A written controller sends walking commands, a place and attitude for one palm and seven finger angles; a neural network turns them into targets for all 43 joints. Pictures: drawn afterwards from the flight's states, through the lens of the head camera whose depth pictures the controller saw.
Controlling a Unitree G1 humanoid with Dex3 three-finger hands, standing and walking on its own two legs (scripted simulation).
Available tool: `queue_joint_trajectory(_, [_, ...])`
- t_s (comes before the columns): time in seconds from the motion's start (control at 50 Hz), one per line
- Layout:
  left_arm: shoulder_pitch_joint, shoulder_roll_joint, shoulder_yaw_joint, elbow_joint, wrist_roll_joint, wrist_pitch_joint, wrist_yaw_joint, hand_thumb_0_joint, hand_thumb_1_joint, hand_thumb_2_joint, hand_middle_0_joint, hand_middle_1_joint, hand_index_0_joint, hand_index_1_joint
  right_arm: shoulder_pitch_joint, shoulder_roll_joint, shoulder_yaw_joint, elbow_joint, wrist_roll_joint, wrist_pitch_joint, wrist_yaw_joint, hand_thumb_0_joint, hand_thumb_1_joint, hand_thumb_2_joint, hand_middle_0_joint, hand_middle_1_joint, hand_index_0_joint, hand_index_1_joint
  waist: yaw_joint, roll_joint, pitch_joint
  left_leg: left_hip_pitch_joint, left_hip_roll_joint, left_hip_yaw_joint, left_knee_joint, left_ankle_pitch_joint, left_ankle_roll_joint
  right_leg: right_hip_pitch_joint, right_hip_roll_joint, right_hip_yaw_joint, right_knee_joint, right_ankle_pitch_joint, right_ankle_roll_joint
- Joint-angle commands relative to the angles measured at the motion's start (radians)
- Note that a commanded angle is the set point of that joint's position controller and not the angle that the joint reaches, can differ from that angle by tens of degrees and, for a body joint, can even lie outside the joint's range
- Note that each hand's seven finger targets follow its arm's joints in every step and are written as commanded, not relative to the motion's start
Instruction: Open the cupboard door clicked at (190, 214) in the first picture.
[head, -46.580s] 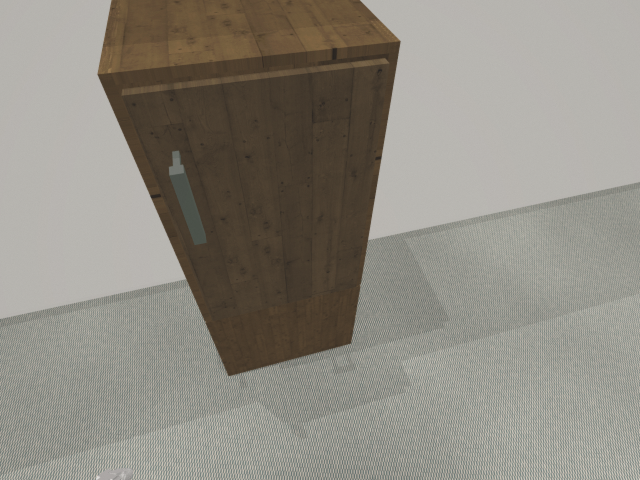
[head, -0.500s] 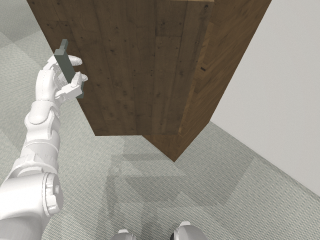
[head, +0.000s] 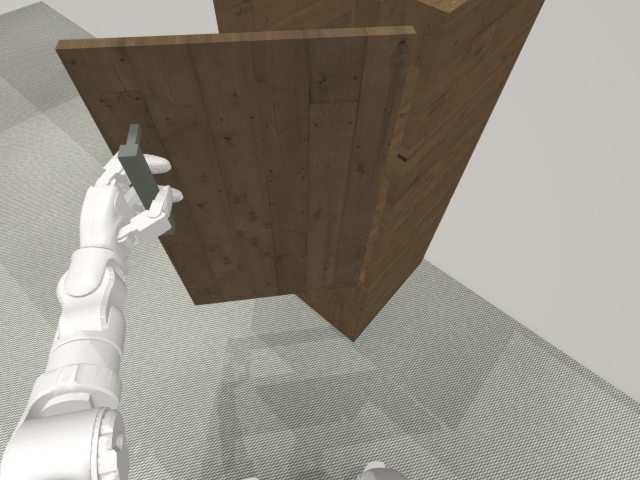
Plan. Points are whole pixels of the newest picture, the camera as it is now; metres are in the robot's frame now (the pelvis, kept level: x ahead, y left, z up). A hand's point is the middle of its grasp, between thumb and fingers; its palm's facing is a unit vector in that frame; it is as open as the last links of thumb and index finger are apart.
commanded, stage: pull the door open along its arc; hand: left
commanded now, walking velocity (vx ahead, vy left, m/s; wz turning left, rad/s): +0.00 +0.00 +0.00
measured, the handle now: (151, 183) +0.48 +0.21 +0.08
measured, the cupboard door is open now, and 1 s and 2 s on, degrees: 50 88 90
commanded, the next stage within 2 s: open thumb and fingers to let go in 0.76 s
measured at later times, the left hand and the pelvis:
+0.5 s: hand (219, 308) +0.29 +0.10 +0.09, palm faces +0.43 -0.90 +0.05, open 6.0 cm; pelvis +0.00 -0.02 +0.01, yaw +3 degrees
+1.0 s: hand (263, 344) +0.26 +0.06 +0.09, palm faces +0.43 -0.90 -0.01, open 6.0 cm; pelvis +0.00 -0.05 +0.00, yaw +5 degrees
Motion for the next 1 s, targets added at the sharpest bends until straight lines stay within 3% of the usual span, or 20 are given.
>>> queue_joint_trajectory(0.0, [-0.002,0.168,0.026,-0.372,-0.054,-0.051,-0.005,0.000,0.900,0.900,-0.400,-1.350,-0.400,-1.350,-0.006,-0.133,-0.055,-0.162,0.006,-0.049,0.003,0.000,-0.900,-0.900,0.200,0.300,0.200,0.300,0.093,0.020,-0.364,0.152,-0.041,-0.032,-0.121,0.467,0.003,0.383,0.020,-0.003,-0.052,0.448,-0.022])
queue_joint_trajectory(0.08, [0.167,0.114,0.007,-0.508,-0.073,-0.025,0.017,0.000,0.900,0.900,-0.400,-1.350,-0.400,-1.350,-0.055,-0.124,-0.055,-0.184,0.012,-0.062,0.007,0.000,-0.900,-0.900,0.200,0.300,0.200,0.300,0.094,-0.046,-0.272,0.146,-0.040,-0.031,-0.151,0.415,-0.001,0.383,0.018,-0.014,-0.072,0.430,-0.015])
queue_joint_trajectory(0.1, [0.148,0.116,0.133,-0.595,-0.120,-0.015,0.148,0.000,0.900,0.900,-0.400,-1.350,-0.400,-1.350,-0.104,-0.091,-0.054,-0.188,0.008,-0.075,0.005,0.000,-0.900,-0.900,0.200,0.300,0.200,0.300,0.178,-0.025,-0.263,0.124,-0.049,-0.031,-0.160,0.408,-0.012,0.384,0.016,-0.023,-0.082,0.398,-0.018])
queue_joint_trajectory(0.12, [0.218,-0.002,0.031,-0.620,-0.095,0.000,0.213,0.000,0.900,0.900,-0.400,-1.350,-0.400,-1.350,-0.114,-0.079,-0.047,-0.189,0.002,-0.087,0.013,0.000,-0.900,-0.900,0.200,0.300,0.200,0.300,0.149,0.014,-0.236,0.153,-0.051,-0.026,-0.171,0.415,-0.017,0.375,0.016,-0.028,-0.083,0.389,-0.017])
queue_joint_trajectory(0.14, [0.281,-0.042,0.005,-0.642,-0.085,0.008,0.254,0.000,0.900,0.900,-0.400,-1.350,-0.400,-1.350,-0.115,-0.078,-0.046,-0.187,0.002,-0.096,0.021,0.000,-0.900,-0.900,0.200,0.300,0.200,0.300,0.144,-0.016,-0.202,0.161,-0.043,-0.036,-0.177,0.419,-0.024,0.352,0.016,-0.042,-0.084,0.370,-0.015])
queue_joint_trajectory(0.18, [0.333,-0.062,-0.022,-0.724,-0.037,0.017,0.331,0.000,0.900,0.900,-0.400,-1.350,-0.400,-1.350,-0.124,-0.077,-0.049,-0.181,-0.012,-0.100,0.030,0.000,-0.900,-0.900,0.200,0.300,0.200,0.300,0.143,-0.012,-0.220,0.182,-0.043,-0.037,-0.171,0.446,-0.026,0.355,0.011,-0.042,-0.073,0.379,-0.015])
queue_joint_trajectory(0.2, [0.353,-0.076,-0.045,-0.761,-0.011,0.016,0.375,0.000,0.900,0.900,-0.400,-1.350,-0.400,-1.350,-0.125,-0.075,-0.050,-0.181,-0.020,-0.101,0.032,0.000,-0.900,-0.900,0.200,0.300,0.200,0.300,0.138,-0.056,-0.222,0.180,-0.041,-0.042,-0.167,0.444,-0.023,0.368,0.009,-0.042,-0.075,0.377,-0.015])
queue_joint_trajectory(0.28, [0.421,-0.204,-0.178,-0.902,0.093,0.041,0.530,0.000,0.900,0.900,-0.400,-1.350,-0.400,-1.350,-0.166,-0.050,-0.045,-0.189,-0.046,-0.100,0.043,0.000,-0.900,-0.900,0.200,0.300,0.200,0.300,0.134,-0.017,-0.219,0.207,-0.043,-0.040,-0.165,0.415,-0.024,0.360,-0.004,-0.038,-0.076,0.356,-0.017])
queue_joint_trajectory(0.3, [0.431,-0.217,-0.199,-0.919,0.117,0.048,0.570,0.000,0.900,0.900,-0.400,-1.350,-0.400,-1.350,-0.169,-0.048,-0.045,-0.187,-0.053,-0.098,0.043,0.000,-0.900,-0.900,0.200,0.300,0.200,0.300,0.126,-0.048,-0.213,0.205,-0.043,-0.044,-0.162,0.392,-0.021,0.365,-0.004,-0.036,-0.084,0.338,-0.017])
queue_joint_trajectory(0.38, [0.486,-0.335,-0.324,-0.998,0.192,0.098,0.709,0.000,0.900,0.900,-0.400,-1.350,-0.400,-1.350,-0.214,-0.029,-0.037,-0.199,-0.073,-0.085,0.042,0.000,-0.900,-0.900,0.200,0.300,0.200,0.300,0.121,-0.040,-0.188,0.201,-0.049,-0.049,-0.159,0.330,-0.020,0.360,-0.014,-0.032,-0.093,0.290,-0.019])
queue_joint_trajectory(0.4, [0.507,-0.356,-0.347,-0.993,0.208,0.114,0.737,0.000,0.900,0.900,-0.400,-1.350,-0.400,-1.350,-0.214,-0.027,-0.037,-0.197,-0.078,-0.082,0.039,0.000,-0.900,-0.900,0.200,0.300,0.200,0.300,0.111,-0.089,-0.185,0.200,-0.049,-0.053,-0.155,0.317,-0.016,0.368,-0.014,-0.031,-0.106,0.285,-0.017])
queue_joint_trajectory(0.44, [0.522,-0.388,-0.413,-1.045,0.240,0.133,0.761,0.000,0.900,0.900,-0.400,-1.350,-0.400,-1.350,-0.229,-0.024,-0.038,-0.203,-0.082,-0.073,0.035,0.000,-0.900,-0.900,0.200,0.300,0.200,0.300,0.102,-0.067,-0.185,0.211,-0.049,-0.051,-0.152,0.296,-0.017,0.362,-0.017,-0.024,-0.109,0.270,-0.019])
queue_joint_trajectory(0.5, [0.606,-0.432,-0.497,-1.085,0.279,0.153,0.773,0.000,0.900,0.900,-0.400,-1.350,-0.400,-1.350,-0.233,-0.016,-0.035,-0.214,-0.087,-0.066,0.029,0.000,-0.900,-0.900,0.200,0.300,0.200,0.300,0.096,-0.095,-0.171,0.213,-0.049,-0.057,-0.148,0.298,-0.014,0.378,-0.020,-0.020,-0.118,0.291,-0.022])
queue_joint_trajectory(0.56, [0.638,-0.463,-0.556,-1.129,0.299,0.156,0.775,0.000,0.900,0.900,-0.400,-1.350,-0.400,-1.350,-0.255,-0.007,-0.034,-0.220,-0.089,-0.066,0.024,0.000,-0.900,-0.900,0.200,0.300,0.200,0.300,0.093,-0.082,-0.152,0.218,-0.052,-0.057,-0.141,0.279,-0.012,0.372,-0.025,-0.013,-0.124,0.279,-0.022])
queue_joint_trajectory(0.62, [0.741,-0.506,-0.617,-1.163,0.293,0.154,0.768,0.000,0.900,0.900,-0.400,-1.350,-0.400,-1.350,-0.271,0.003,-0.031,-0.230,-0.086,-0.079,0.026,0.000,-0.900,-0.900,0.200,0.300,0.200,0.300,0.095,-0.111,-0.143,0.216,-0.056,-0.060,-0.129,0.281,-0.008,0.390,-0.029,-0.006,-0.134,0.304,-0.020])
queue_joint_trajectory(0.66, [0.788,-0.526,-0.642,-1.193,0.278,0.152,0.763,0.000,0.900,0.900,-0.400,-1.350,-0.400,-1.350,-0.286,0.007,-0.028,-0.236,-0.081,-0.086,0.029,0.000,-0.900,-0.900,0.200,0.300,0.200,0.300,0.099,-0.093,-0.119,0.213,-0.059,-0.063,-0.124,0.270,-0.009,0.388,-0.031,-0.003,-0.142,0.292,-0.021])
queue_joint_trajectory(0.76, [0.901,-0.522,-0.647,-1.241,0.258,0.151,0.756,0.000,0.900,0.900,-0.400,-1.350,-0.400,-1.350,-0.302,0.012,-0.023,-0.242,-0.077,-0.107,0.034,0.000,-0.900,-0.900,0.200,0.300,0.200,0.300,0.110,-0.101,-0.088,0.210,-0.071,-0.062,-0.109,0.236,-0.009,0.383,-0.040,0.020,-0.175,0.249,-0.016])
queue_joint_trajectory(0.84, [0.688,-0.457,-0.565,-1.171,0.258,0.147,0.793,0.000,0.900,0.900,-0.400,-1.350,-0.400,-1.350,-0.311,0.006,-0.018,-0.211,-0.089,-0.115,0.018,0.000,-0.900,-0.900,0.200,0.300,0.200,0.300,0.084,-0.124,-0.031,0.185,-0.081,-0.073,-0.085,0.178,-0.008,0.318,-0.053,0.059,-0.213,0.143,-0.005])
queue_joint_trajectory(0.88, [0.676,-0.466,-0.555,-1.135,0.259,0.140,0.802,0.000,0.760,0.840,-0.390,-1.335,-0.390,-1.335,-0.315,0.012,-0.018,-0.205,-0.093,-0.122,0.013,0.000,-0.900,-0.900,0.200,0.300,0.200,0.300,0.091,-0.141,-0.045,0.183,-0.084,-0.073,-0.081,0.157,-0.008,0.314,-0.062,0.080,-0.233,0.081,0.000])
queue_joint_trajectory(0.98, [0.715,-0.503,-0.604,-1.147,0.274,0.128,0.786,0.000,0.410,0.690,-0.365,-1.298,-0.365,-1.298,-0.285,0.010,-0.028,-0.211,-0.091,-0.129,0.018,0.000,-0.900,-0.900,0.200,0.300,0.200,0.300,0.103,-0.115,-0.152,0.209,-0.077,-0.069,-0.100,0.234,-0.006,0.373,-0.054,0.041,-0.162,0.265,-0.003])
